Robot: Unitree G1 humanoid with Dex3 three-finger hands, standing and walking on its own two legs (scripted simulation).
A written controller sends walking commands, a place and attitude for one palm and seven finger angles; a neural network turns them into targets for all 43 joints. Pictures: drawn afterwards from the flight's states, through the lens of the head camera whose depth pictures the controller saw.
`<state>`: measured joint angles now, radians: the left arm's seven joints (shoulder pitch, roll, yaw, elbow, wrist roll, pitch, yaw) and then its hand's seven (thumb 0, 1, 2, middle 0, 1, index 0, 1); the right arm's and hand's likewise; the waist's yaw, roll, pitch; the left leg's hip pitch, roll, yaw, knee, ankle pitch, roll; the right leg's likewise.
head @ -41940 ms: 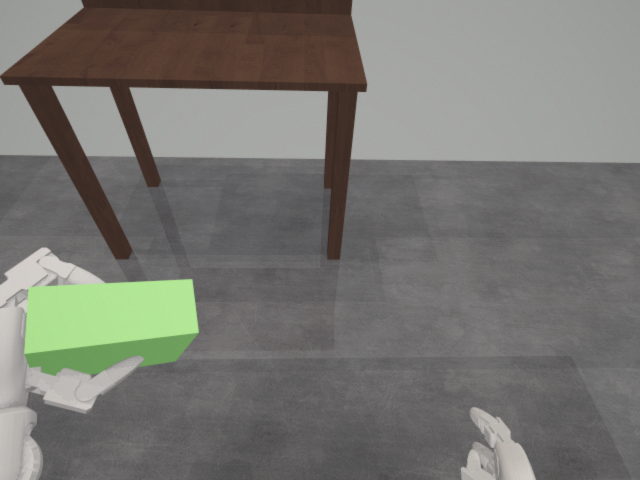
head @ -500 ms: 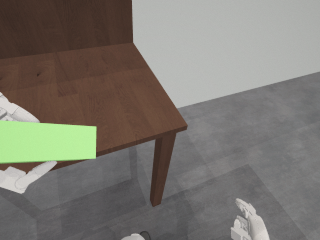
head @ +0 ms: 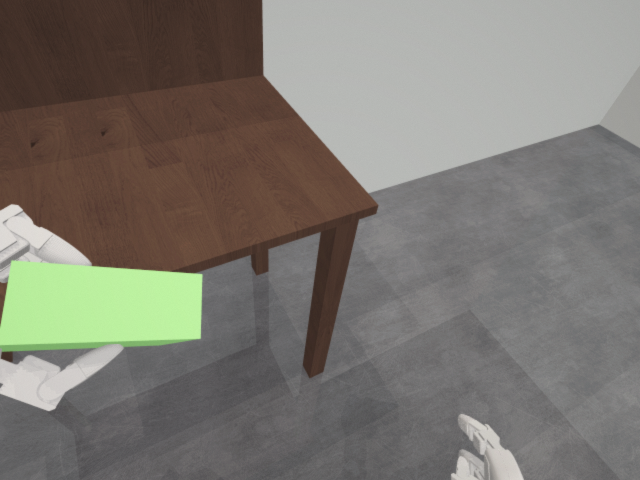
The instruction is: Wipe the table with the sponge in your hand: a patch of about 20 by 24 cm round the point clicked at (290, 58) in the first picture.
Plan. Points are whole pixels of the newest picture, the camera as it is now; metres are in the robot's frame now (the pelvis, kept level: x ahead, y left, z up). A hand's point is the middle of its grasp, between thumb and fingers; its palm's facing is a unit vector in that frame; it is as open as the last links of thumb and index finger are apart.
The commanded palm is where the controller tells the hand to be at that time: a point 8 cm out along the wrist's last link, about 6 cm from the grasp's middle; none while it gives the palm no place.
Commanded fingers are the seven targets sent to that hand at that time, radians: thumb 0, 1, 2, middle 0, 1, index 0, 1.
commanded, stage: stop stepping back and stand still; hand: left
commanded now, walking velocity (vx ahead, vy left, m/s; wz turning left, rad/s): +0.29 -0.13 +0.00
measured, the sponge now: (130, 312) +0.22 +0.19 +0.17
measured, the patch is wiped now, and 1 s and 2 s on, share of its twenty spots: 1.00 1.00 1.00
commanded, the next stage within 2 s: stand and wait in 0.54 s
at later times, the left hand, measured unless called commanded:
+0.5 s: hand out of the picture +0.14 +0.27 +0.21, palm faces +0.46 -0.79 -0.41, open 9.8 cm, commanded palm +0.08 +0.31 +0.21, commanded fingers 0.00 0.10 1.30 -1.20 -1.60 -1.20 -1.60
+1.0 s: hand out of the picture +0.18 +0.29 +0.19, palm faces +0.44 -0.81 -0.38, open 9.8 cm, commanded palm +0.12 +0.33 +0.21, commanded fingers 0.00 0.10 1.30 -1.20 -1.60 -1.20 -1.60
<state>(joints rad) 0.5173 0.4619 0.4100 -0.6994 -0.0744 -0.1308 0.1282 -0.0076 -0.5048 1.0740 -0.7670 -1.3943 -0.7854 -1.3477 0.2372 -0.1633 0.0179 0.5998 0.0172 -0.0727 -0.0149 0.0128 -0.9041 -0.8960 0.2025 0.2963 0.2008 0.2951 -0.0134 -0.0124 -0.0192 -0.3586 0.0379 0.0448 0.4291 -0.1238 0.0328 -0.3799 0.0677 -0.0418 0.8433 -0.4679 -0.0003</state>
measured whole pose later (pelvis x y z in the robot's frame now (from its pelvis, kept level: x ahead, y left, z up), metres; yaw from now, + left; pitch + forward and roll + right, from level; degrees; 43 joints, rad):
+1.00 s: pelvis -0.03 +0.05 -0.01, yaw +2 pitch +0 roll -1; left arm 0.43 0.39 0.37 -0.57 -0.06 -0.11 0.15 -0.01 -0.50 1.07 -0.77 -1.40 -0.78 -1.35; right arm 0.15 -0.19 0.02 0.60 0.02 -0.06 -0.05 0.01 -0.91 -0.90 0.20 0.30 0.20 0.29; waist 0.00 0.02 0.01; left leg -0.28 0.04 0.04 0.54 -0.26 0.00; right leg -0.19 0.02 -0.04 0.48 -0.29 -0.01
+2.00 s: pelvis -0.07 +0.07 +0.00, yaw +2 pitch -1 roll -2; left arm 0.42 0.37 0.36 -0.55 -0.05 -0.13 0.16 -0.01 -0.50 1.07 -0.77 -1.40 -0.78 -1.35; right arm 0.18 -0.19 0.02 0.63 0.01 -0.05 -0.07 0.01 -0.90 -0.90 0.20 0.30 0.20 0.30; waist 0.01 0.04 0.00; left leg -0.30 0.02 0.04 0.49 -0.18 0.04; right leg -0.20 0.00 -0.04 0.40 -0.19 0.02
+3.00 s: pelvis -0.05 +0.07 +0.00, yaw +2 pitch +0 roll -2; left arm 0.43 0.38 0.36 -0.55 -0.06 -0.11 0.16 -0.01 -0.50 1.07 -0.77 -1.40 -0.78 -1.35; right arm 0.17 -0.20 0.01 0.61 0.01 -0.04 -0.07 0.01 -0.91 -0.90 0.20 0.30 0.20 0.30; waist 0.01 0.04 0.00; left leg -0.28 0.02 0.04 0.49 -0.20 0.03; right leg -0.18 0.00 -0.04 0.40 -0.22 0.02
